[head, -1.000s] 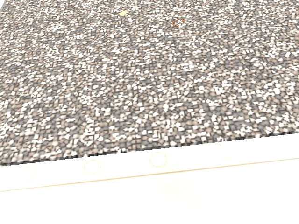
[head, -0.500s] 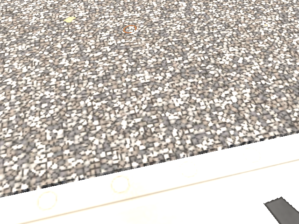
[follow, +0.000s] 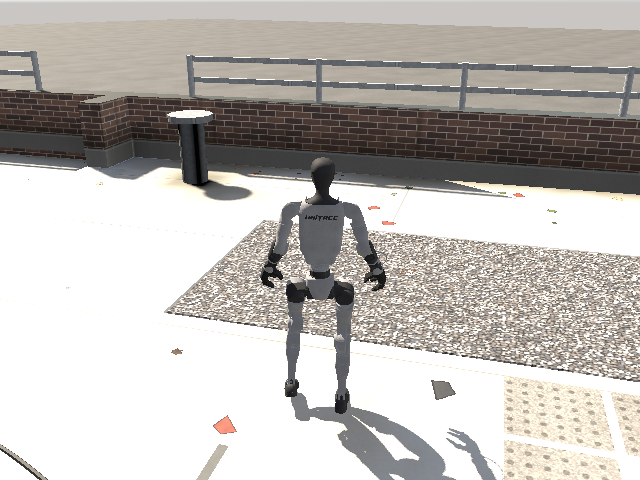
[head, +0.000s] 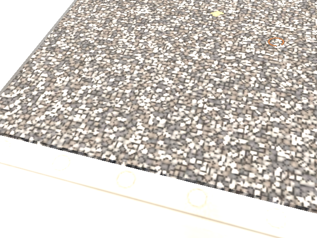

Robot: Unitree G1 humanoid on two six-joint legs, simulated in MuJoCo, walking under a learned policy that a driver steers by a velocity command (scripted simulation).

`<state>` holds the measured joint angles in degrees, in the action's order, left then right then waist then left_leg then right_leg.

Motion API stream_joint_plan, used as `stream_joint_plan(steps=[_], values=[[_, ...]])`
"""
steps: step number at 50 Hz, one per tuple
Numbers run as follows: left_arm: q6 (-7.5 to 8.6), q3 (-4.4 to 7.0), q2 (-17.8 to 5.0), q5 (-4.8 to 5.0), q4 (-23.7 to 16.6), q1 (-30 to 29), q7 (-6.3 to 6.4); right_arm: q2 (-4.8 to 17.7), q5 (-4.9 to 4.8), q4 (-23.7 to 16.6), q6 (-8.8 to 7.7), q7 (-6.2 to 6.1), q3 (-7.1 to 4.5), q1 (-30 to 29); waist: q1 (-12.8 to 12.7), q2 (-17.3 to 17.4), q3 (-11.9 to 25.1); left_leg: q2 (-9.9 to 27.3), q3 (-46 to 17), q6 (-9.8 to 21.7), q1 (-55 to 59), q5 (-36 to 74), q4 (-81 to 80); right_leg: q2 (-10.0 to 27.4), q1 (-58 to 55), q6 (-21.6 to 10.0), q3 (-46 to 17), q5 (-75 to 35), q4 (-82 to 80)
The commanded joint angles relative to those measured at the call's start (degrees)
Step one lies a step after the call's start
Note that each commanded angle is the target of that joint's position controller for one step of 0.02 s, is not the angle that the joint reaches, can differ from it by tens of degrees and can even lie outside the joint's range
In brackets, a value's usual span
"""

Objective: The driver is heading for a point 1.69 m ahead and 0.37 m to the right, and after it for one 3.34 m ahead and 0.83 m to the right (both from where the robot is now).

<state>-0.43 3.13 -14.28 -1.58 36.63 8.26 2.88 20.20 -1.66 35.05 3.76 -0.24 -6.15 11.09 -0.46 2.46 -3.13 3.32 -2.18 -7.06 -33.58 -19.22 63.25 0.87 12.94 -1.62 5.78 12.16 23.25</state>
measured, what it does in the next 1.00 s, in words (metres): steps on the spot, turning right: left foot, then right foot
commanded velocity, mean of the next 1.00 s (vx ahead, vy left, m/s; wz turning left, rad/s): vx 0.02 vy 0.00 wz -0.42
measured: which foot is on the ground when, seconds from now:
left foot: up 0.00-0.16, down 0.18-0.64, up 0.66-1.00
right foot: down 0.00-0.18, up 0.20-0.62, down 0.64-1.00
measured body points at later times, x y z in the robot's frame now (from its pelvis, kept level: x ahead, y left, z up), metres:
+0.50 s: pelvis +0.02 +0.05 +0.00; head +0.06 +0.05 +0.44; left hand +0.14 +0.33 -0.11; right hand +0.20 -0.22 -0.09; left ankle +0.01 +0.16 -0.74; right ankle +0.02 -0.08 -0.69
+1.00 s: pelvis +0.04 +0.00 +0.00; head +0.06 -0.05 +0.45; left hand +0.34 +0.16 -0.06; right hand +0.05 -0.33 -0.11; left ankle +0.17 +0.12 -0.69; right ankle +0.01 -0.08 -0.74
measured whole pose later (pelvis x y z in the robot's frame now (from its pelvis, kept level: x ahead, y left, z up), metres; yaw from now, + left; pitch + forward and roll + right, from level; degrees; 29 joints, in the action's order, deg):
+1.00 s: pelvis +0.04 +0.00 +0.00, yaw -30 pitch +3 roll +3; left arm -1.6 4.1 -18.7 0.7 32.0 10.0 1.8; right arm 18.2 -0.4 41.5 -0.5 -0.2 -5.1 5.3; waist 0.0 1.3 -1.5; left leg -0.5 -4.5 -4.7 -30.3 -14.7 47.9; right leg -5.0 17.3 -4.2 -9.0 12.9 27.8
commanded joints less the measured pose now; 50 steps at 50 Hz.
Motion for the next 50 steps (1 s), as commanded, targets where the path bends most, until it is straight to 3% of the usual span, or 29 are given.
stream_joint_plan(steps=[1,3,6,7,8,9,10,11,12,13,14,15,19,24,27,30,31,32,33,34,35,36,37,38,40,43,46,48,50], values=[[0.17,3.81,-11.89,0.26,-2.47,1.09,-0.26,1.85,0.21,-6.98,-1.00,0.83,0.32,-5.28,-2.72,-9.98,6.18,2.12,1.88,-0.21,-5.24,-0.76,-6.06,16.37,-13.12,-11.79,-8.49,-20.39,-5.78],[0.19,4.26,-12.87,0.80,-2.07,0.70,-0.95,1.20,0.57,-7.23,-0.83,1.08,0.70,-5.64,-2.56,-10.05,6.79,1.28,3.37,0.96,1.28,-2.02,-11.70,16.19,-9.77,-11.54,-6.13,-23.03,-4.90],[0.62,4.10,-13.22,2.71,-0.45,1.40,-2.31,0.69,0.87,-6.76,-0.61,0.80,0.84,-4.63,-1.36,-11.39,8.11,-2.68,4.41,3.76,9.83,-3.88,-23.15,16.14,-9.14,-11.48,-6.85,-26.74,-1.69],[0.82,3.66,-12.57,3.51,-0.03,0.28,-2.60,0.22,1.02,-5.65,-0.64,0.73,0.90,-2.54,0.34,-11.31,8.53,-3.33,4.12,5.39,14.52,0.62,-31.34,15.47,-8.38,-10.39,-6.77,-26.29,0.55],[1.11,2.46,-9.97,4.12,0.72,-0.39,-2.88,-0.12,1.31,-3.82,-0.79,0.64,1.01,0.70,2.48,-10.03,9.24,-3.67,3.98,7.34,23.79,10.44,-43.19,13.88,-4.39,-7.85,-5.73,-23.83,3.26],[1.95,0.52,-5.36,3.07,2.14,2.62,-3.61,1.06,2.00,-2.72,-1.00,0.14,1.17,2.98,2.24,-5.82,12.11,0.50,-0.89,8.22,36.82,22.18,-46.20,10.83,2.67,-2.83,-3.86,-14.97,5.49],[2.52,-1.42,-1.36,-0.59,1.01,4.24,-4.64,5.91,3.13,-3.30,-1.09,-0.80,0.71,5.72,0.74,9.01,16.71,15.92,-15.43,12.60,49.60,53.24,-39.17,6.08,14.69,2.76,-0.73,17.52,16.71],[2.03,-0.22,-4.30,1.01,1.64,4.63,-4.29,4.17,4.50,-3.15,-1.91,-0.83,1.23,1.27,1.21,11.25,17.17,20.84,-14.55,22.38,38.26,47.40,-39.04,5.07,14.98,5.38,-5.84,27.15,22.64],[1.35,1.40,-10.45,2.76,1.55,2.11,-3.68,3.56,4.34,-3.95,-2.71,-0.37,1.10,-1.62,2.58,7.64,13.05,17.23,-10.78,23.34,34.10,41.60,-40.62,4.48,15.19,6.38,-6.83,26.25,29.07],[0.75,2.57,-12.30,3.63,1.42,2.04,-3.16,5.29,3.67,-2.92,-3.08,-0.57,0.34,-3.24,2.01,9.00,9.46,15.04,-7.83,21.98,32.77,37.84,-41.41,3.35,19.49,6.66,-6.01,23.96,34.95],[-0.14,3.22,-12.75,3.59,2.83,3.67,-2.28,5.98,3.15,-2.92,-3.22,-0.92,0.03,-4.25,1.82,7.99,8.29,14.27,-5.77,20.75,31.18,34.17,-42.38,3.31,20.95,6.91,-7.06,21.69,39.31],[-1.16,3.55,-12.48,3.21,3.18,5.38,-1.65,5.06,2.60,-2.69,-3.38,-1.17,0.23,-6.19,0.69,7.80,6.50,14.25,-3.63,20.32,27.76,34.52,-43.30,3.02,20.53,7.49,-7.64,18.81,42.59],[-3.02,3.34,-8.70,3.32,1.64,6.13,-0.66,0.06,3.24,-2.16,-3.46,-2.43,1.41,-8.53,-0.23,6.15,4.80,14.18,2.85,19.53,26.10,26.14,-46.06,3.90,22.59,8.99,-6.15,10.43,44.49],[-3.05,2.07,-5.43,2.44,-3.57,2.51,-2.95,2.97,2.86,-0.65,-3.18,-2.49,-0.10,-7.83,1.26,4.67,5.70,16.94,6.28,20.01,28.71,25.56,-45.33,6.20,18.88,7.24,-3.77,8.96,30.41],[-3.72,2.65,-6.76,2.63,-5.20,3.29,-3.94,5.04,1.70,-0.01,-3.46,-1.32,-1.14,-8.14,0.59,4.98,6.10,18.59,8.00,18.92,28.66,29.27,-43.25,5.44,14.87,4.86,-1.41,9.86,25.05],[-4.71,3.49,-7.39,3.01,-6.25,4.69,-4.40,5.67,0.26,0.70,-3.66,-0.26,-1.73,-8.92,-1.02,4.64,6.57,18.90,10.47,15.33,28.80,29.02,-38.10,3.85,9.66,1.75,0.82,7.89,16.88],[-4.70,4.05,-7.80,3.01,-5.83,6.77,-4.13,5.04,-0.30,1.47,-3.48,-0.04,-1.74,-8.58,-2.46,3.25,7.03,17.28,12.83,12.81,26.67,27.08,-33.31,2.09,4.58,0.10,1.59,3.24,11.17],[-4.30,5.52,-10.85,2.64,-4.75,11.01,-3.11,3.31,-0.13,3.04,-3.42,0.43,-1.52,-5.36,-3.85,-3.14,8.29,12.67,15.97,9.11,21.68,22.96,-23.04,0.80,-4.07,-2.82,-1.80,-8.04,4.92],[-3.61,8.00,-20.10,2.49,-5.44,14.50,-1.78,-0.10,2.45,0.10,-3.64,0.28,-0.47,-7.60,-4.05,-21.97,7.95,4.09,18.81,3.06,1.65,-7.40,-2.12,14.30,-16.21,-10.54,-24.11,-38.59,1.71],[-1.62,7.31,-21.37,0.33,-7.35,12.73,-2.63,0.06,3.07,-3.05,-4.06,-0.27,-0.08,-12.21,-4.11,-22.01,14.03,-3.62,4.87,1.32,-7.86,-22.81,10.43,21.62,-16.53,-21.94,-40.94,-36.04,-1.69],[-0.02,6.48,-18.37,0.58,-7.27,11.51,-3.44,2.82,2.19,-2.61,-4.13,-0.49,-0.72,-14.14,-5.29,-12.73,14.10,-2.25,-0.57,2.32,-10.16,-20.33,13.31,20.80,-16.57,-20.97,-36.07,-29.09,-3.45],[0.77,5.96,-16.94,1.58,-6.53,10.11,-3.10,2.23,1.50,-2.81,-4.54,-0.82,-0.58,-14.87,-3.71,-10.09,10.96,-1.75,-2.11,3.96,-10.94,-15.00,11.63,17.66,-14.87,-17.69,-32.26,-23.28,-3.55],[0.63,5.51,-15.41,2.82,-6.75,6.83,-2.54,2.57,1.93,-1.77,-4.71,-1.36,-0.76,-13.45,-1.57,-6.11,8.88,-0.60,-3.09,4.49,-11.14,-9.66,8.14,15.01,-13.00,-14.54,-29.17,-19.82,-3.13],[0.14,4.87,-14.02,3.42,-7.56,3.36,-1.89,3.80,2.45,-1.37,-4.70,-1.69,-1.19,-12.25,0.22,-6.48,8.08,-0.44,-3.45,4.57,-9.13,-5.70,5.11,13.22,-10.15,-12.78,-27.05,-19.43,-3.13],[-0.41,4.43,-13.58,2.53,-8.89,1.19,-1.02,3.02,2.50,0.08,-4.70,-1.25,-1.02,-9.77,1.50,-7.30,9.55,-2.60,-3.03,3.76,-4.73,-0.96,3.27,10.68,-7.50,-11.98,-25.21,-22.49,-2.94],[-0.71,4.78,-14.68,2.68,-8.78,2.48,-0.50,1.26,2.09,0.93,-4.60,-1.15,-0.26,-9.37,0.98,-6.87,9.89,-4.98,-3.62,2.26,-3.04,1.68,-5.18,8.66,-7.02,-11.48,-26.10,-19.38,-2.46],[-1.22,4.57,-14.61,2.46,-9.19,1.08,-0.15,1.66,1.76,1.98,-4.42,-1.07,-0.12,-8.38,0.91,-9.41,9.68,-5.31,-3.89,1.39,-1.56,3.45,-11.50,8.13,-6.04,-10.68,-27.02,-12.35,-1.84],[-0.73,3.49,-12.57,2.46,-8.34,3.25,-0.55,2.02,1.18,3.10,-4.74,-0.03,0.29,-6.79,-1.18,-11.58,11.44,-3.48,-1.73,1.88,1.60,5.70,-15.12,7.94,-4.36,-10.39,-27.56,11.97,-4.99],[0.25,2.60,-12.27,1.83,-6.77,5.34,-1.57,1.94,0.71,2.36,-5.89,1.01,0.77,-8.19,-3.04,-14.33,8.81,-1.91,-0.15,3.07,2.34,5.58,-17.35,10.02,-2.69,-11.07,-30.73,22.29,-8.17]])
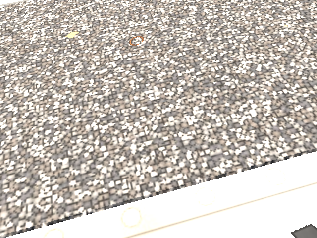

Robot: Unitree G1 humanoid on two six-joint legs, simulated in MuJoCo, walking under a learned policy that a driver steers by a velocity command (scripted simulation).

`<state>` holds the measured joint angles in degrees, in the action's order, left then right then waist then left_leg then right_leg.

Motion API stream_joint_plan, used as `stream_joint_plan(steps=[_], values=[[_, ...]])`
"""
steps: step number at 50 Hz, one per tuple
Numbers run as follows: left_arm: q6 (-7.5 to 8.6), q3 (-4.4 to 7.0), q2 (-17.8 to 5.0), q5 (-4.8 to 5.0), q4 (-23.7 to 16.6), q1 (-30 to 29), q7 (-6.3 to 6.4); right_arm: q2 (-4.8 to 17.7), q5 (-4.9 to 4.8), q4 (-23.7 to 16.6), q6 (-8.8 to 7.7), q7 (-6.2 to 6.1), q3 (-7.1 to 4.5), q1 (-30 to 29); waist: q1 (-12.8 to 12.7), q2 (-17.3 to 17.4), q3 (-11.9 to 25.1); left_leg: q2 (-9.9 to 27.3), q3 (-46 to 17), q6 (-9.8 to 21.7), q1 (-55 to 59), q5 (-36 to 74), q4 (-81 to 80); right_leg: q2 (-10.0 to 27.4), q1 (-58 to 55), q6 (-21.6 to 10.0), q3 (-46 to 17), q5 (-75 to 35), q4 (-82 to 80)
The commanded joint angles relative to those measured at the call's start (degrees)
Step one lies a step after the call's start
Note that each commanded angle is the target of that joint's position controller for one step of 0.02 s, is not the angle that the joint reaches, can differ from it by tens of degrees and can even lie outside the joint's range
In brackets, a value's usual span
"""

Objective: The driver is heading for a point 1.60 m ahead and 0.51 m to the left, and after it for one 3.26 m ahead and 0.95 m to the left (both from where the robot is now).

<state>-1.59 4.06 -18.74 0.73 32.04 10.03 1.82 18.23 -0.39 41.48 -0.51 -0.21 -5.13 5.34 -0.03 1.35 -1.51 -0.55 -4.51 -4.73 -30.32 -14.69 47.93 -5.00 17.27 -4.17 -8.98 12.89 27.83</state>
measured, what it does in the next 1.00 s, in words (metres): walks ahead, turning left: left foot, then right foot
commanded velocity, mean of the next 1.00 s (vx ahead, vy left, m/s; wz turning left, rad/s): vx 0.83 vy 0.00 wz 0.48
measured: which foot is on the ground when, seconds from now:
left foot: up 0.00-0.24, down 0.26-0.70, up 0.72-1.00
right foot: down 0.00-0.26, up 0.28-0.66, down 0.68-1.00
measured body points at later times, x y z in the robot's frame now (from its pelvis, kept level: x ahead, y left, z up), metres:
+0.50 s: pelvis +0.23 +0.12 +0.00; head +0.24 +0.16 +0.45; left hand +0.35 +0.41 -0.10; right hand +0.25 -0.16 -0.11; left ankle +0.10 +0.15 -0.74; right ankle +0.35 -0.02 -0.67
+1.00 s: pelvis +0.63 +0.30 -0.01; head +0.64 +0.32 +0.44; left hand +0.38 +0.47 -0.13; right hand +0.98 +0.28 -0.04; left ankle +0.69 +0.50 -0.70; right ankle +0.58 +0.12 -0.74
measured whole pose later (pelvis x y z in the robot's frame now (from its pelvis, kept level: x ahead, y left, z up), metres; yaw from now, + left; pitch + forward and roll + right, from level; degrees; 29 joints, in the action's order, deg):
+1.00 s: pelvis +0.63 +0.30 -0.01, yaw +32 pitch +2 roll -2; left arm 5.1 3.3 -18.2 -0.7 52.7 33.8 -0.8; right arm 17.8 2.9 35.3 -3.6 5.1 0.7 -4.0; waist -6.9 0.8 0.3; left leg 3.5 -1.9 2.4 -38.6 -6.0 42.7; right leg -1.9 -2.8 0.1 0.2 19.2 14.0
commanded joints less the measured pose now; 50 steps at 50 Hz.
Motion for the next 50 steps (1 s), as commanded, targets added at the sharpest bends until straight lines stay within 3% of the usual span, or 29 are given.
stream_joint_plan(steps=[1,7,8,10,12,13,14,15,16,17,18,21,23,26,29,31,32,33,34,35,36,37,38,39,41,42,45,48,50], values=[[1.97,1.53,-8.28,-0.81,-1.75,4.04,-0.89,4.43,-0.86,-4.52,-2.25,1.26,-0.19,-3.35,-4.13,-13.24,4.97,2.64,2.53,1.82,-1.74,0.51,-3.15,16.81,-6.82,-8.71,-16.77,23.32,-13.57],[4.85,1.24,-8.64,-0.57,0.22,5.32,-1.45,4.33,-1.94,-5.51,-4.65,2.56,0.81,-2.24,-4.96,-10.54,-0.79,5.19,3.84,7.24,-9.14,-3.20,-5.43,20.97,-13.35,-8.06,-13.29,22.60,-15.84],[4.48,1.35,-9.45,-4.60,0.99,7.04,-2.29,4.61,3.57,-4.71,-1.99,4.18,0.93,-1.33,-4.49,-11.04,0.26,2.10,6.69,7.22,-2.70,-5.29,-7.68,18.38,-9.88,-6.05,-8.73,25.90,-18.00],[4.52,1.41,-9.13,-4.20,0.59,2.72,-2.68,4.94,2.00,-4.15,-0.46,5.10,0.67,2.89,-1.06,-11.25,-1.05,1.32,10.15,8.68,7.07,-4.04,-10.06,17.21,-3.48,-4.03,-3.09,24.75,-18.26],[4.49,1.12,-8.02,-3.67,0.77,0.25,-2.34,5.19,1.51,-0.88,-0.61,4.76,0.40,12.33,4.33,-4.72,-0.61,-1.21,12.54,10.15,20.24,-3.75,-14.16,15.22,3.57,-2.69,3.49,23.28,-9.77],[4.58,0.36,-5.64,-4.68,0.49,-1.06,-1.95,7.33,1.74,3.10,-1.19,4.11,-0.52,22.99,8.82,4.31,1.16,-1.46,7.72,11.11,29.38,-9.82,-17.08,11.08,8.05,-1.63,10.09,11.81,8.19],[5.15,-1.46,-0.43,-5.36,-1.86,-4.48,-1.77,11.83,2.52,4.14,-1.98,3.30,-1.14,31.36,11.53,17.63,1.93,11.07,-16.02,14.17,35.06,-26.00,-26.43,6.09,20.74,0.97,14.31,10.26,32.36],[5.97,-2.07,0.86,-4.37,-6.08,-4.75,-2.40,13.58,1.86,1.33,-1.91,3.42,-0.92,26.29,7.18,24.70,0.58,16.27,-48.38,19.65,38.49,-36.48,-42.92,-1.81,37.83,2.50,7.68,16.58,40.69],[6.77,-1.60,-2.82,-4.73,-4.57,-4.66,-2.88,12.58,2.17,-0.67,-1.81,2.99,-1.34,21.05,5.47,11.59,-0.86,19.07,-46.53,21.82,39.26,-37.20,-41.73,4.07,41.53,2.48,3.71,10.64,44.99],[7.35,-1.07,-5.06,-4.74,-3.34,-6.14,-3.45,11.65,2.01,-1.04,-1.98,2.52,-1.45,20.23,5.53,3.55,-0.26,16.86,-38.41,21.36,37.37,-29.63,-38.02,6.59,39.26,2.86,3.71,5.31,43.83],[7.36,-1.09,-5.15,-4.79,-2.10,-5.64,-3.63,10.80,1.69,-0.28,-2.11,2.18,-1.26,20.98,4.72,-0.44,-0.84,13.92,-31.52,19.97,34.44,-23.55,-37.12,8.22,35.86,3.56,4.29,2.99,40.66],[5.25,-1.95,-3.55,-4.98,-0.95,-5.14,-4.57,7.58,0.51,1.39,-3.10,1.27,-0.11,22.41,3.37,2.12,-3.02,8.15,-22.60,18.56,29.40,-10.99,-39.87,8.78,30.39,6.01,6.63,-0.81,33.38],[4.38,-2.49,-3.27,-4.40,-1.71,-8.29,-4.62,7.66,0.42,2.44,-3.29,1.16,-0.25,23.98,3.66,1.92,-4.26,6.53,-20.05,19.52,28.68,-1.26,-40.21,7.85,30.97,6.91,8.60,-1.95,29.09],[4.60,-3.61,-1.72,-3.63,-3.59,-15.64,-4.81,7.60,0.40,3.94,-3.11,0.86,-0.45,25.45,5.54,2.55,-4.81,3.93,-17.10,19.18,26.75,12.45,-38.70,5.26,27.38,7.78,10.90,-6.59,18.21],[5.08,-4.11,-1.67,-2.94,-5.76,-20.97,-4.75,8.19,0.18,5.49,-3.34,0.36,-0.68,26.80,7.09,4.97,-4.36,5.60,-18.96,18.48,27.61,26.26,-38.19,3.95,21.37,6.51,11.52,-10.69,9.56],[5.42,-3.69,-3.04,-2.55,-5.05,-17.08,-4.05,9.62,-0.10,5.21,-3.63,-0.01,-0.96,22.83,3.68,4.90,-2.18,5.97,-18.08,16.17,26.41,38.81,-35.05,2.49,9.96,4.83,10.80,-11.58,4.34],[5.50,-2.84,-5.10,-2.55,-3.26,-11.06,-3.25,11.22,-0.24,5.02,-3.94,0.04,-1.31,21.18,0.74,4.59,1.98,5.22,-17.04,14.44,24.98,50.46,-29.01,0.68,-0.78,3.87,11.01,-8.91,4.14],[5.61,-1.43,-8.13,-2.06,-0.28,-0.10,-2.11,13.41,0.14,4.82,-4.25,0.38,-1.84,19.56,-4.59,3.98,8.59,4.21,-16.47,12.99,22.20,55.34,-17.30,0.24,-14.67,3.10,10.67,-5.09,5.39],[5.56,0.11,-10.55,-2.00,3.11,13.24,-0.61,13.37,0.62,4.13,-4.90,0.68,-1.87,15.89,-11.85,3.45,14.04,1.67,-15.86,12.01,14.27,49.59,-2.80,4.88,-29.74,2.25,7.67,-0.90,6.77],[5.84,1.60,-14.43,-3.84,5.07,25.10,0.78,5.01,1.40,2.69,-5.69,0.65,0.13,15.48,-14.14,-7.20,22.04,-3.10,-11.67,12.59,5.95,15.97,18.27,19.08,-41.62,1.14,-7.85,25.17,4.09],[5.73,1.78,-17.05,-5.01,4.03,18.04,0.25,0.25,-1.91,-1.06,-5.07,0.96,1.89,20.83,-5.75,-25.89,27.74,-7.79,-6.46,11.56,-6.51,-12.67,31.70,32.60,-44.09,-3.12,-42.49,42.95,-12.38],[5.30,1.51,-11.28,-4.31,2.68,9.55,-0.07,5.12,-0.04,0.68,-3.97,0.67,1.65,16.72,-5.03,-15.69,16.76,-2.60,-4.48,12.15,-11.12,-6.05,33.41,29.10,-33.75,-3.70,-40.43,45.66,-14.83],[5.35,0.42,-6.81,-3.89,3.36,7.17,-0.41,6.31,1.61,1.23,-3.53,1.46,1.31,13.85,-4.55,-8.93,10.22,-0.02,-3.12,11.99,-10.39,-1.39,30.71,26.31,-26.01,-4.61,-30.64,36.62,-13.21],[5.59,-0.12,-4.18,-4.08,5.44,7.98,-0.88,5.15,2.55,1.39,-3.26,2.20,1.61,12.03,-3.86,-3.52,5.49,1.38,-2.53,11.74,-8.82,-0.02,28.47,23.67,-19.00,-5.36,-23.62,26.01,-13.60],[6.74,-0.95,-2.21,-4.05,9.72,10.84,-1.28,1.87,3.50,-0.48,-2.75,3.46,2.72,8.99,-1.64,-5.37,0.46,2.16,-4.18,10.99,-7.87,-2.07,24.93,19.82,-10.71,-6.26,-15.94,17.40,-15.05],[7.40,-1.19,-1.54,-3.33,11.38,12.36,-1.68,0.69,3.60,-1.68,-2.60,3.61,3.26,7.38,-0.88,-6.08,-0.88,2.10,-5.12,10.65,-9.16,-3.28,22.68,19.17,-9.73,-6.87,-14.70,14.99,-16.29],[8.36,-0.90,-2.94,-1.72,13.36,12.75,-1.99,2.03,4.63,-6.49,-2.43,4.14,4.32,-1.45,1.19,-5.90,-5.41,5.81,-1.20,8.01,-15.58,-0.28,11.97,18.36,-7.99,-8.63,-10.48,8.12,-21.36],[8.63,0.31,-6.43,-1.34,12.94,10.72,-2.50,1.43,3.30,-8.59,-3.41,5.96,6.04,-7.32,1.44,-4.16,-5.86,3.38,5.30,6.33,6.12,11.59,-7.03,13.63,6.40,-6.56,-1.32,-3.38,-26.89],[8.69,1.22,-9.84,-0.75,13.71,12.75,-3.15,3.32,2.74,-7.67,-3.40,5.61,5.41,-6.78,1.57,-3.61,-4.53,1.50,6.81,6.59,14.04,14.19,-8.94,15.20,4.64,-6.36,-1.17,-14.22,-26.53]])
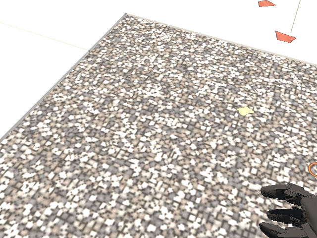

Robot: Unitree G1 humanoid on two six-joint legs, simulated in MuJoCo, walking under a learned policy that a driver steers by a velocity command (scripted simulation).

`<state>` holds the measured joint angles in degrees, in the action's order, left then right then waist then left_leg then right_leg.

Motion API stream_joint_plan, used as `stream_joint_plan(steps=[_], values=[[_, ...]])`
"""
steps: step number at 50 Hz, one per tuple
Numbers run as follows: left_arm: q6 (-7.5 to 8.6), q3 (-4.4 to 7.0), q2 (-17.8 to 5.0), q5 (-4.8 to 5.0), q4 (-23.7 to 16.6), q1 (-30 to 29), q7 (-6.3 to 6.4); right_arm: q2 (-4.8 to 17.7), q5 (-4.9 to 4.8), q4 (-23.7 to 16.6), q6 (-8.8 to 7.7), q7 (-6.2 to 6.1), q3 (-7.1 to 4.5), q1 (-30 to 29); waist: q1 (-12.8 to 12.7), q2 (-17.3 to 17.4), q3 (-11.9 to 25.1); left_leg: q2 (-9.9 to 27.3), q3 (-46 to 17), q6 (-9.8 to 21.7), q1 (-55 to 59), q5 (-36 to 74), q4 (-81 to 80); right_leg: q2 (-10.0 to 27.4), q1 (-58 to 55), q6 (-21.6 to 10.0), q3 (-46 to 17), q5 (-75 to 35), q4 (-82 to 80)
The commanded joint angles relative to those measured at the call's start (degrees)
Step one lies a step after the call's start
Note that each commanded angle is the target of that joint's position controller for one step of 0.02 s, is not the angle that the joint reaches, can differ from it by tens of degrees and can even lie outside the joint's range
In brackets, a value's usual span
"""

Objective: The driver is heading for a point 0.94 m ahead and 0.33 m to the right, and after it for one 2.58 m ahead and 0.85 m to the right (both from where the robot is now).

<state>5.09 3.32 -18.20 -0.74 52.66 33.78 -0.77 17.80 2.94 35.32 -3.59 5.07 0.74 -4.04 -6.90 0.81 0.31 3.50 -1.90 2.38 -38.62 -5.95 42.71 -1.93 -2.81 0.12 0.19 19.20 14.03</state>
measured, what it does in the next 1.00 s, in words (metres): walks ahead, turning right: left foot, then right foot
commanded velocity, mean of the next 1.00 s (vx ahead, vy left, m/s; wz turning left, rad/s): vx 0.96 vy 0.00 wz -0.76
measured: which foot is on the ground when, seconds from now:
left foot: up 0.00-0.06, down 0.08-0.52, up 0.54-0.92, down 0.94-1.00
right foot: down 0.00-0.10, up 0.12-0.50, down 0.52-0.92, up 0.94-1.00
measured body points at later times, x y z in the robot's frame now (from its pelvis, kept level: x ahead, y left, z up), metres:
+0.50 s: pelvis +0.47 -0.03 -0.03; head +0.50 -0.05 +0.42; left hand +0.79 +0.09 -0.09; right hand +0.30 -0.26 -0.16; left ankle +0.25 +0.15 -0.71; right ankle +0.62 -0.12 -0.72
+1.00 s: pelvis +0.90 -0.23 -0.02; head +0.93 -0.25 +0.43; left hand +1.14 -0.03 -0.13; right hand +0.86 -0.55 -0.09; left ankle +1.07 -0.22 -0.73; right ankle +0.67 -0.14 -0.63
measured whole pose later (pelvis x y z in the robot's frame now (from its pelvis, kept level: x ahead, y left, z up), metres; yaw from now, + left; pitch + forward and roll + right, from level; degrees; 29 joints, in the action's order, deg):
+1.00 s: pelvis +0.90 -0.23 -0.02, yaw -48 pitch +1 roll +1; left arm 3.5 4.6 -21.1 0.6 48.2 20.6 0.4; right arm 16.7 2.3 37.3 -5.6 0.0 -0.3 5.0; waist -3.2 -1.2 -4.0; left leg 0.2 0.2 0.1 -27.7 -7.7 33.9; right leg -10.4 8.3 -4.3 -10.8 28.6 65.8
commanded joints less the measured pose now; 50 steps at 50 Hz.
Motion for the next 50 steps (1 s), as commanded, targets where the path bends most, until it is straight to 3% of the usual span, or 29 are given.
stream_joint_plan(steps=[1,3,4,5,6,7,9,11,14,19,21,23,25,26,27,28,29,30,32,34,36,39,42,45,46,47,48,49,50], values=[[1.92,2.09,-11.41,0.78,-6.53,-10.33,-0.71,4.90,-0.62,-1.09,-0.31,-0.39,-1.00,3.66,9.08,-3.09,-4.79,-3.21,4.06,-0.22,24.64,4.10,-5.38,12.65,21.09,-10.14,-9.96,-28.84,-9.01],[1.42,2.28,-12.72,0.73,-5.02,-8.32,-0.64,7.79,0.26,2.88,-0.59,-2.47,-2.84,15.62,14.82,-1.31,4.13,-6.59,5.08,0.66,39.04,-2.53,-8.75,9.46,16.89,-8.09,-6.31,-46.25,12.97],[1.42,2.09,-12.03,0.73,-4.92,-8.72,-0.61,10.21,1.01,4.89,-0.78,-3.81,-4.11,24.73,19.45,-1.93,8.91,-2.04,1.89,1.14,52.29,-5.67,-7.91,6.55,25.58,-7.18,-5.94,-39.06,28.60],[1.47,0.31,-3.60,-0.16,-6.43,-8.98,-0.26,15.20,2.37,6.00,-1.22,-5.13,-5.52,34.66,20.55,9.61,15.99,14.50,-16.77,1.56,61.75,-27.48,-11.65,1.83,35.30,-6.57,-4.62,-0.38,51.70],[0.89,-0.27,-1.03,2.79,-9.31,-4.84,0.03,17.45,2.20,4.68,-0.75,-5.41,-5.82,32.36,15.78,16.61,20.61,25.16,-44.72,4.02,60.15,-39.94,-27.09,-1.15,44.14,-6.82,-6.21,7.72,65.11],[-0.11,0.37,-4.31,1.82,-8.96,-8.62,0.33,12.82,0.96,4.55,-0.47,-5.41,-5.45,25.76,13.18,9.25,11.23,21.85,-40.65,4.67,52.76,-40.91,-29.28,2.99,48.24,-6.90,-5.83,0.53,66.87],[-1.23,0.37,-3.32,0.47,-7.61,-13.55,-0.52,5.25,0.58,5.11,-1.23,-4.78,-3.85,21.42,10.65,2.45,0.22,15.75,-20.22,3.16,40.27,-14.60,-26.99,7.04,45.92,-6.02,-5.42,-4.88,61.80],[-3.04,0.11,-1.21,-0.63,-7.70,-12.40,-1.72,4.41,-0.66,6.59,-1.93,-5.16,-3.77,20.48,7.21,6.71,-0.09,14.01,-12.75,3.48,35.07,-12.01,-30.33,8.67,43.79,-4.66,-4.16,-4.95,60.40],[-4.75,-0.25,0.57,-0.71,-11.17,-21.24,-2.79,0.86,-1.93,9.83,-3.42,-4.51,-3.02,23.30,6.93,3.23,-4.42,11.68,-0.48,1.81,35.51,4.88,-32.63,9.64,49.04,-4.62,-2.53,-8.46,58.18],[-4.54,-2.01,0.92,-0.18,-15.98,-31.52,-4.85,3.02,-1.59,11.62,-4.13,-5.36,-3.33,22.49,5.39,0.91,-7.15,6.58,15.96,-0.41,33.71,22.61,-36.75,6.08,41.89,-7.09,6.12,-21.26,37.60],[-4.37,-2.33,0.03,-0.59,-17.09,-33.68,-5.08,6.38,-1.55,12.27,-3.98,-5.87,-3.89,24.93,4.74,1.24,-7.33,8.06,18.11,-1.22,36.72,46.73,-32.63,2.27,35.42,-9.12,10.96,-21.42,30.62],[-4.29,-1.41,-3.16,-0.53,-14.69,-26.27,-4.44,10.23,-1.23,11.67,-2.48,-6.91,-4.89,25.36,0.14,4.23,-1.26,9.47,17.81,-1.80,41.29,64.92,-20.66,-2.11,25.39,-10.80,12.33,-17.57,29.15],[-4.07,1.36,-8.35,-0.53,-7.93,-3.54,-2.98,12.67,-0.51,9.54,-0.49,-7.22,-5.64,20.81,-10.41,4.11,9.81,10.76,15.27,-0.41,33.48,63.79,9.33,-4.37,-0.19,-14.21,6.93,-12.21,27.26],[-4.44,2.94,-10.92,0.02,-6.19,-1.91,-1.29,10.24,-0.01,10.13,-0.26,-6.12,-5.38,21.33,-8.61,-2.73,8.38,3.27,14.78,-1.35,21.04,17.99,30.56,-2.03,-9.18,-15.88,0.88,-7.19,24.00],[-5.29,3.93,-16.48,0.08,-7.30,-6.94,-0.43,1.97,0.95,6.81,-1.13,-5.49,-3.06,23.71,-0.51,-15.23,5.84,-4.70,11.34,-3.21,1.83,-24.29,52.79,7.37,-13.90,-19.73,-17.58,-19.60,26.10],[-5.77,4.83,-19.49,-0.52,-10.02,-8.13,-0.21,4.60,-0.84,0.44,-2.52,-5.33,-2.82,23.18,0.10,-14.91,17.52,-5.65,-1.03,-3.39,-11.06,-22.47,56.48,15.06,-24.32,-29.22,-42.35,-1.79,9.66],[-5.68,4.57,-16.08,-0.47,-10.69,-9.52,0.36,7.28,-0.46,0.36,-3.73,-5.36,-2.78,18.51,-0.12,-4.50,10.10,-2.26,-3.41,-2.95,-14.45,-17.65,50.68,16.46,-17.71,-26.56,-47.03,7.68,0.18],[-5.22,3.86,-12.94,-0.46,-10.06,-11.94,0.71,7.81,-0.50,0.90,-4.02,-5.31,-2.76,17.35,3.12,1.59,2.09,0.00,-3.25,-2.98,-11.89,-13.87,44.05,14.82,-7.32,-23.82,-43.14,5.94,-1.56],[-3.35,2.92,-10.57,-0.08,-9.98,-14.96,1.11,6.41,1.20,1.40,-2.23,-5.46,-2.16,17.76,8.13,5.50,-3.05,2.83,-3.50,-4.81,-3.21,-14.85,36.06,10.05,8.67,-22.07,-33.65,-6.04,-1.24],[-1.78,2.12,-8.71,0.45,-9.73,-15.71,0.90,4.79,1.67,0.85,0.15,-5.14,-1.75,17.07,10.20,5.06,-4.85,4.70,-2.26,-6.79,2.29,-16.97,27.34,5.91,19.34,-21.40,-27.07,-9.45,-2.77],[-0.72,2.33,-9.10,0.46,-9.75,-15.37,0.65,3.13,1.10,-2.79,0.58,-4.55,-1.01,9.13,8.54,3.38,-7.39,4.58,0.55,-7.64,4.90,-9.52,15.83,2.54,25.43,-20.43,-23.01,-13.81,-4.81],[-0.41,3.15,-9.72,0.79,-9.35,-13.40,-0.03,0.95,-0.77,-5.21,0.16,-3.74,-0.06,2.59,4.93,0.14,-5.72,1.47,2.07,-6.43,12.14,8.93,-0.35,-0.32,24.70,-16.23,-20.38,-23.44,-3.72],[-0.55,3.75,-10.74,1.22,-8.60,-11.10,-0.05,2.74,-1.54,-6.21,-0.14,-3.99,-0.55,0.72,2.92,-2.30,-3.11,-1.15,1.43,-4.68,16.28,12.09,-8.45,1.94,16.20,-13.71,-22.64,-32.82,-0.44],[-0.74,4.11,-12.99,0.36,-7.24,-10.20,0.71,7.42,-0.57,-2.03,-0.95,-5.48,-2.73,13.59,8.06,-2.18,4.51,-5.80,3.30,-2.19,27.60,6.12,-12.93,2.49,4.73,-9.15,-20.83,-57.32,17.39],[-0.46,3.79,-12.30,0.27,-7.04,-11.70,0.69,8.56,-0.25,0.93,-1.66,-6.24,-3.52,23.46,13.59,-1.96,7.76,-4.01,3.95,-1.04,36.25,10.19,-15.85,1.18,6.03,-7.25,-18.50,-56.75,29.97],[0.08,2.42,-7.02,-0.01,-7.71,-12.36,0.94,10.96,0.65,3.40,-2.33,-6.96,-4.31,33.89,17.28,0.45,13.05,4.28,-2.52,0.81,48.69,10.46,-12.39,-1.59,14.43,-5.87,-15.36,-38.73,46.90],[-0.07,0.37,1.86,3.43,-8.41,1.66,1.08,16.14,2.02,5.08,-2.49,-6.08,-5.56,33.77,8.38,22.75,22.25,25.51,-35.98,13.50,65.77,35.93,-13.40,-11.96,33.78,-1.76,-9.54,15.41,69.75],[-0.85,0.53,-4.29,0.15,-6.41,-0.94,1.94,12.77,-0.53,3.98,-1.58,-4.89,-6.10,31.17,10.50,10.53,23.32,21.38,-41.49,15.01,61.16,27.99,-16.11,-8.08,37.06,-3.23,-10.18,10.01,72.10],[-0.92,-0.15,-3.57,2.62,-9.25,-10.90,1.20,6.28,-3.26,2.44,-3.18,-4.87,-4.63,25.36,12.15,11.75,14.74,16.34,-30.51,13.45,56.42,24.72,-19.68,-4.02,39.57,-1.70,-12.65,9.34,70.85]])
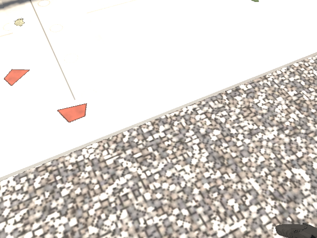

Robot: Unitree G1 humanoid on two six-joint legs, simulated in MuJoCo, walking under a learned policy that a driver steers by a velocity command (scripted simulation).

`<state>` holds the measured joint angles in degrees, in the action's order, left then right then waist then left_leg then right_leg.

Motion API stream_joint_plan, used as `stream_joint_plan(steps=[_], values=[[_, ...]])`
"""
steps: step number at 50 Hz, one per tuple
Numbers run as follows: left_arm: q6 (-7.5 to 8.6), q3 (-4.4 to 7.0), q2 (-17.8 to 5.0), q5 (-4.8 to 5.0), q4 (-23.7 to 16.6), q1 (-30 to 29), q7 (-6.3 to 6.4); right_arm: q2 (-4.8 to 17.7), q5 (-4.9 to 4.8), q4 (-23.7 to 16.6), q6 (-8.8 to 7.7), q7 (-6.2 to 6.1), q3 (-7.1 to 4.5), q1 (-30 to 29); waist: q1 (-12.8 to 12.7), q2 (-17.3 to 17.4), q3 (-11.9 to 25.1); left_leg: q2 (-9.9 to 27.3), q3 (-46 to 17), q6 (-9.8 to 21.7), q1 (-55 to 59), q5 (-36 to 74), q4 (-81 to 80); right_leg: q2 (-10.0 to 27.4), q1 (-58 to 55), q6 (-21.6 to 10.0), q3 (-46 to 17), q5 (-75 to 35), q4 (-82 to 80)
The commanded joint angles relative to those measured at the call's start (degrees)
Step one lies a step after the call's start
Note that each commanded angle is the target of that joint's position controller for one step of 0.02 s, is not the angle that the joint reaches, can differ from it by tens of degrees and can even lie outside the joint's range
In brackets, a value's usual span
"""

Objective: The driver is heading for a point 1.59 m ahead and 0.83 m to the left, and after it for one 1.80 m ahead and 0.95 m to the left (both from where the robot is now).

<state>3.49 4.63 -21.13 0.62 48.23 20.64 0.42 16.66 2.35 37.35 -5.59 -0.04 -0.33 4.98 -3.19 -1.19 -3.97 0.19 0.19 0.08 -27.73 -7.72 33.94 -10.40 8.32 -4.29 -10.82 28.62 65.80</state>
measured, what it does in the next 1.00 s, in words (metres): walks ahead, turning left: right foot, then left foot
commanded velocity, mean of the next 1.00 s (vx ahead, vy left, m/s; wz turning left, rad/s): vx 0.13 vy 0.00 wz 0.69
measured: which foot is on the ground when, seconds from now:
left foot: down 0.00-0.34, up 0.36-0.72, down 0.74-1.00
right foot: up 0.00-0.32, down 0.34-0.74, up 0.76-1.00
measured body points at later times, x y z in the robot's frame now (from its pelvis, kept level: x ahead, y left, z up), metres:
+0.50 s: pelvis +0.21 +0.01 +0.02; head +0.25 +0.02 +0.47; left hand +0.34 +0.32 -0.06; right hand +0.41 -0.25 -0.08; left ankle +0.15 +0.13 -0.63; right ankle +0.33 -0.07 -0.72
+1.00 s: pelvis +0.23 +0.07 +0.02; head +0.24 +0.13 +0.47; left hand +0.13 +0.39 -0.09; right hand +0.56 +0.00 -0.04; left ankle +0.18 +0.16 -0.72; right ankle +0.37 -0.02 -0.65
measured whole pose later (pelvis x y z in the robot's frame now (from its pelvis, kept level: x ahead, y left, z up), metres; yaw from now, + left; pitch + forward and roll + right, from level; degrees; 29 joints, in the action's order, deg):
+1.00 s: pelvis +0.23 +0.07 +0.02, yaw +46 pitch +3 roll -3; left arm -0.2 5.2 -19.0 0.0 43.0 5.2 1.1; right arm 18.7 0.2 31.3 2.4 -2.1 -3.8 9.7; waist -0.4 -0.9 -3.1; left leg -3.1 -7.3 2.6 -19.1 -11.5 28.5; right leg -0.5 31.9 4.8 -2.9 17.6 54.3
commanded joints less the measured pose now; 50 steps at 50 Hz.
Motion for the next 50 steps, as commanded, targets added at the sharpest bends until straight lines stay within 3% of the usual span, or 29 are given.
stream_joint_plan(steps=[1,2,4,7,9,10,13,15,16,17,18,19,20,21,22,24,26,29,34,36,37,38,39,40,41,42,44,46,50], values=[[0.58,-1.74,-2.05,0.53,-7.58,-4.69,-0.23,6.38,-3.49,0.97,-1.52,0.84,-3.15,11.76,6.89,6.94,13.39,16.23,-26.22,14.01,37.81,28.77,-11.83,7.58,29.05,3.00,2.34,-2.88,15.35],[0.76,-1.39,-3.17,-0.83,-9.12,-10.12,-0.32,6.16,-4.11,1.27,-1.56,1.08,-3.07,11.03,6.88,3.50,8.82,13.50,-22.76,13.62,32.53,33.58,-12.93,8.89,30.41,3.76,4.72,-3.30,11.59],[1.21,-1.97,-1.20,-1.60,-11.29,-10.76,-0.66,6.46,-3.33,2.41,-1.69,0.93,-3.22,11.72,3.40,3.57,6.71,11.44,-21.50,13.98,26.51,39.92,-15.49,10.57,27.89,4.86,4.76,-5.75,3.55],[1.28,-3.49,1.49,-1.25,-12.65,-12.80,-0.39,10.86,-3.38,2.11,-0.28,-0.15,-4.89,9.78,1.42,3.63,6.84,9.42,-17.77,14.64,17.25,43.07,-16.73,9.35,21.28,7.26,6.58,-8.38,-15.80],[0.92,-3.77,1.16,-0.90,-12.73,-15.43,-0.36,13.92,-3.64,1.60,1.06,-1.12,-6.18,9.62,1.70,5.83,8.97,6.69,-15.39,12.43,11.70,38.28,-16.78,6.24,12.35,7.60,7.66,-18.59,-25.29],[0.53,-3.47,0.25,-0.84,-12.92,-16.83,-0.39,14.26,-4.03,1.69,1.62,-1.43,-6.51,10.58,2.07,6.24,9.62,5.92,-15.89,10.89,11.09,33.52,-16.24,5.28,10.18,7.66,7.04,-22.91,-28.25],[0.00,-2.52,-1.57,-0.85,-14.19,-20.19,-0.30,12.50,-4.55,1.41,3.16,-2.39,-6.72,12.05,2.32,7.15,8.98,4.55,-20.62,7.39,11.50,20.07,-13.07,5.41,7.38,7.10,2.94,-28.03,-35.50],[0.47,-1.71,-2.46,-1.03,-13.87,-18.93,-0.25,10.95,-4.56,-0.08,4.14,-2.97,-6.70,9.68,0.75,7.98,8.89,2.92,-22.89,5.36,11.48,13.63,-8.35,7.07,3.98,5.95,2.07,-30.88,-40.93],[0.66,-1.23,-3.04,-1.48,-13.25,-16.92,0.00,8.75,-4.47,-0.77,4.54,-2.91,-6.22,9.62,0.21,6.47,9.95,0.16,-21.91,3.57,9.71,8.44,-2.96,9.78,-0.83,4.49,2.36,-35.28,-44.48],[0.43,-0.69,-5.25,-2.36,-12.91,-13.03,0.66,4.60,-3.65,-1.52,4.73,-2.62,-5.07,12.23,0.56,-1.93,14.95,-3.91,-16.83,0.90,2.98,-11.71,11.06,21.17,-11.79,-0.25,-5.63,-49.98,-42.81],[-0.72,-1.48,-3.86,-3.62,-13.84,-12.87,0.89,2.19,-3.40,-0.61,4.72,-2.31,-4.28,23.17,5.26,-10.98,20.08,-8.22,-12.29,-0.97,-5.67,-36.82,21.85,34.16,-19.92,-8.54,-18.29,-66.19,-39.16],[-1.95,-0.44,-4.36,-2.04,-13.25,-14.71,0.70,7.28,-4.06,-0.80,5.21,-1.87,-4.99,27.20,6.75,-15.64,22.53,-2.43,-7.81,-2.92,-8.29,-33.38,30.80,39.26,-17.45,-13.52,-25.67,-51.68,-42.57],[-2.27,-1.07,-0.60,-1.45,-14.43,-17.20,0.97,10.60,-4.47,-0.03,6.13,-2.33,-6.28,22.83,5.16,-9.65,16.56,-0.06,-6.65,-4.67,-10.95,-27.82,35.69,33.47,-13.24,-12.05,-19.81,-40.13,-44.58],[-2.45,-1.44,0.88,-1.37,-14.51,-19.30,1.06,12.07,-4.44,-0.15,7.14,-2.75,-7.03,19.51,4.75,-5.86,12.61,1.24,-5.86,-5.63,-11.64,-23.56,37.60,29.70,-8.06,-9.77,-12.75,-33.41,-45.79],[-2.54,-1.42,0.83,-1.57,-14.70,-21.30,1.07,11.98,-4.03,-0.50,8.14,-3.12,-7.34,18.27,5.28,-4.83,10.48,2.43,-5.54,-6.41,-10.29,-21.16,38.98,27.67,-3.09,-8.92,-8.74,-31.94,-46.91],[-2.56,-0.71,-0.53,-2.17,-13.52,-22.18,1.45,8.85,-3.57,-2.57,8.77,-2.82,-6.66,16.10,5.81,-5.26,7.90,3.49,-3.36,-6.64,-7.31,-16.98,37.46,25.20,3.51,-8.75,-1.34,-33.53,-49.24],[-2.48,-0.14,-0.94,-2.07,-12.09,-20.64,1.86,6.13,-3.65,-4.45,8.57,-2.40,-5.77,13.54,4.84,-5.92,8.67,4.48,-2.13,-6.58,-7.05,-14.75,32.38,25.31,1.97,-9.66,2.41,-36.02,-49.87],[-2.73,0.80,-2.57,-1.57,-11.15,-20.26,1.98,5.27,-3.55,-6.29,8.35,-1.17,-5.07,10.51,4.09,-5.73,10.70,5.89,-1.19,-5.42,-2.66,-11.11,23.11,26.80,0.82,-9.81,6.85,-37.68,-49.48],[-2.57,2.52,-6.08,0.12,-10.03,-19.20,0.48,7.70,-3.76,-7.81,9.58,0.79,-5.77,8.57,4.11,-7.06,10.21,4.46,2.80,-1.63,6.43,-8.79,8.44,28.96,0.61,-6.12,12.52,-34.12,-46.39],[-2.40,2.61,-5.13,1.15,-9.13,-18.01,0.02,8.21,-3.55,-7.22,10.04,0.80,-6.67,10.46,5.66,-4.85,10.32,1.90,4.05,1.25,13.76,-3.45,-1.45,27.41,2.77,-1.54,16.14,-27.05,-39.75],[-2.55,2.21,-2.74,0.87,-7.70,-14.77,-0.38,10.69,-3.22,-6.26,10.01,0.15,-7.83,13.61,6.31,1.07,9.52,2.18,-0.16,3.98,20.82,3.27,-7.03,23.95,9.01,2.48,19.34,-19.35,-31.05],[-2.92,1.53,-0.32,-1.69,-9.56,-12.96,-0.65,19.88,-2.95,-7.51,9.63,-1.05,-9.97,15.29,4.14,21.69,7.85,17.58,-23.61,11.87,29.85,26.88,-10.35,15.44,27.74,9.03,23.90,6.21,-10.81],[-2.79,1.55,-1.28,-2.60,-12.50,-19.76,0.08,20.20,-0.66,-9.92,7.93,-0.53,-9.44,13.25,7.18,19.19,11.71,21.24,-33.39,20.18,26.63,23.97,-13.12,10.35,34.62,9.53,10.86,9.70,-0.02],[-2.86,2.06,-3.14,-1.29,-12.99,-22.37,0.69,17.90,-0.39,-9.49,6.70,-0.03,-8.99,12.19,7.62,12.68,11.06,18.65,-28.97,18.55,25.16,16.94,-14.80,10.95,35.30,7.91,7.36,5.05,2.96],[-2.82,2.19,-3.09,-0.69,-12.55,-21.33,1.27,16.36,-1.56,-9.13,6.13,-0.36,-8.60,9.55,5.32,10.34,9.19,15.48,-25.57,15.34,23.46,12.26,-14.72,11.53,35.39,6.74,6.04,-0.49,1.37],[-2.88,2.42,-3.52,-1.12,-11.31,-19.45,1.83,14.02,-2.84,-9.55,6.40,-0.85,-7.92,6.89,3.84,8.12,8.98,13.78,-23.30,12.96,22.66,10.37,-13.91,12.27,34.86,6.70,5.46,-4.12,-0.25],[-2.69,2.49,-3.43,-1.54,-10.56,-17.79,1.64,12.44,-2.92,-10.76,7.10,-1.81,-7.05,3.88,2.18,9.21,10.25,10.92,-20.87,11.91,18.61,14.17,-12.79,10.56,29.39,7.63,5.64,-8.56,-1.48],[-2.60,2.04,-2.43,-0.78,-9.02,-15.69,1.17,11.36,-2.43,-10.94,7.30,-2.38,-6.59,3.40,1.99,8.50,12.20,10.31,-19.04,11.52,20.17,16.04,-11.66,9.60,27.80,8.57,6.39,-11.18,-5.77],[-3.43,0.45,-0.20,-0.34,-7.86,-15.13,0.26,8.42,-1.60,-9.51,7.13,-2.27,-4.99,4.09,4.03,9.55,13.25,10.55,-16.38,11.70,18.79,16.80,-10.08,12.04,19.97,9.58,8.05,-11.69,-14.90]])
Keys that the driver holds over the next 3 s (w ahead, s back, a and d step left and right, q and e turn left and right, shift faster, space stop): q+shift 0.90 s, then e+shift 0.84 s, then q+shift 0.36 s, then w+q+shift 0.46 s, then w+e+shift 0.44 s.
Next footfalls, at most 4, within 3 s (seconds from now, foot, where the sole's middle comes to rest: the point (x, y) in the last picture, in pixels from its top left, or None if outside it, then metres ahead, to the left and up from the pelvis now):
0.34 right None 0.36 -0.06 -0.75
0.74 left None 0.22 0.18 -0.75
1.14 right None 0.38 0.01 -0.75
1.46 left None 0.22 0.20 -0.75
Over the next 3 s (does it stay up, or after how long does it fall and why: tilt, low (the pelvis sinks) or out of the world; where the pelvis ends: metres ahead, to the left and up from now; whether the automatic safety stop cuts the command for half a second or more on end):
stays up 0.62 0.44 0.01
